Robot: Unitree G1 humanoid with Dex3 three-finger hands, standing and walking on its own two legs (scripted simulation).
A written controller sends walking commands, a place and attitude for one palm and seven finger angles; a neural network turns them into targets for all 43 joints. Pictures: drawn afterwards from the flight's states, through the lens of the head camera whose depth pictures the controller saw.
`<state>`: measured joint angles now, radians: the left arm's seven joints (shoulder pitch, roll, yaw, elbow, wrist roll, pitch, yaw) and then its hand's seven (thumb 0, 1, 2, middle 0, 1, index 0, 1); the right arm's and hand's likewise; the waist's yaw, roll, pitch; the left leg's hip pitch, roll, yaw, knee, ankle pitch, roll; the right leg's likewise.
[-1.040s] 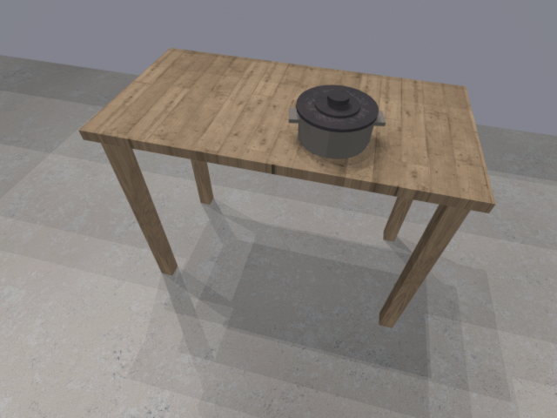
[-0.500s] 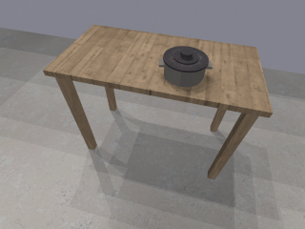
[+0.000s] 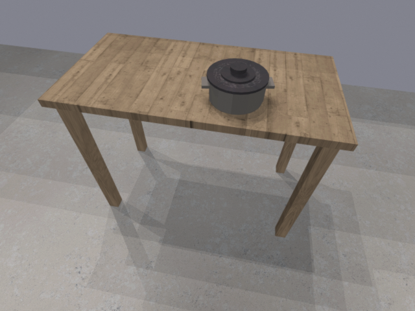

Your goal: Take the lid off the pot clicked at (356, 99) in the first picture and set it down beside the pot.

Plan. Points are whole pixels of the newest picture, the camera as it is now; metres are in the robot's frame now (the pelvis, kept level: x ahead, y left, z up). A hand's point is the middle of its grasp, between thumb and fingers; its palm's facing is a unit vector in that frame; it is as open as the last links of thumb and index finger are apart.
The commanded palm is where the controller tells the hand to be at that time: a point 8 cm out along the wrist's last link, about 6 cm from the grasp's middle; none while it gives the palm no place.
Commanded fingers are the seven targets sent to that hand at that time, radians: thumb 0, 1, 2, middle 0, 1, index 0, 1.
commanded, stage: turn to face it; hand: left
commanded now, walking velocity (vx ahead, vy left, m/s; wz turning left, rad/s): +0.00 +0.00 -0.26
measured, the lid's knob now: (238, 68) +0.77 -0.04 +0.07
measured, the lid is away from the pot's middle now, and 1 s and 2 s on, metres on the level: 0.00 0.00 0.00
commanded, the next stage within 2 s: take the last steps up to it in 0.08 s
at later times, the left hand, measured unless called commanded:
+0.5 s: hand out of the picture +0.11 +0.15 -0.17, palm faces -0.12 -0.97 -0.23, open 7.4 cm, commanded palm none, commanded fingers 0.00 0.90 0.90 -0.20 -0.30 -0.20 -0.30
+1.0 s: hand (165, 282) +0.22 +0.12 -0.19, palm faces -0.10 -0.99 -0.14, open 7.4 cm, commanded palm none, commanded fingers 0.00 0.90 0.90 -0.20 -0.30 -0.20 -0.30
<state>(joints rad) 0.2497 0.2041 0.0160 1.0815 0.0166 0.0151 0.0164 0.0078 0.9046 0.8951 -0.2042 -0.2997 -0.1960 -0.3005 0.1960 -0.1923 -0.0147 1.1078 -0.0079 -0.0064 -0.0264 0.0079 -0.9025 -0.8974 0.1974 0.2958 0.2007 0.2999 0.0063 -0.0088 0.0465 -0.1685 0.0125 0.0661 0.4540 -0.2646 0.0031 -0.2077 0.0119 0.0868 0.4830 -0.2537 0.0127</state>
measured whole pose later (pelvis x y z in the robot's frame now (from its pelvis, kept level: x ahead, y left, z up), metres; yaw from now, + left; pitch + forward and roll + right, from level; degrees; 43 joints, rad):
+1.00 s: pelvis +0.22 -0.05 -0.01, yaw -10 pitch +0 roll +1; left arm 0.34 0.16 0.06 1.08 0.03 -0.01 0.00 0.01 0.91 0.90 -0.20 -0.30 -0.20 -0.30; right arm 0.19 -0.12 -0.05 0.99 -0.02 -0.08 -0.03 -0.01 -0.94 -0.90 0.20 0.30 0.20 0.30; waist 0.01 -0.06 0.06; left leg -0.32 0.02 0.13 0.56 -0.24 0.03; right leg -0.38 -0.04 -0.04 1.11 -0.46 -0.02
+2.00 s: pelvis +0.24 -0.06 -0.01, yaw -9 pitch +0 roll -1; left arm 0.32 0.16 -0.01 1.05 0.02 0.00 0.03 0.01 0.90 0.90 -0.20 -0.30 -0.20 -0.30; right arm 0.29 -0.18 -0.03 1.02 -0.02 0.01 0.00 0.01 -0.91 -0.90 0.20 0.30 0.20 0.30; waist -0.03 0.01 0.02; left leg -0.32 0.03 0.04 0.60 -0.28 0.00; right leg -0.23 -0.01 -0.01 0.57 -0.35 0.01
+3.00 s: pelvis +0.28 -0.07 +0.00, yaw -10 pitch +0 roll +0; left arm 0.28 0.18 -0.01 1.07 0.02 -0.02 0.03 0.01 0.91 0.90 -0.20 -0.30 -0.20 -0.30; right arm 0.21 -0.16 -0.01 1.09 -0.01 -0.01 -0.02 0.01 -0.92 -0.90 0.20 0.30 0.20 0.30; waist 0.01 -0.03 0.05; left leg -0.20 0.02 0.05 0.47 -0.27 -0.01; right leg -0.12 -0.01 0.00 0.46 -0.34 0.01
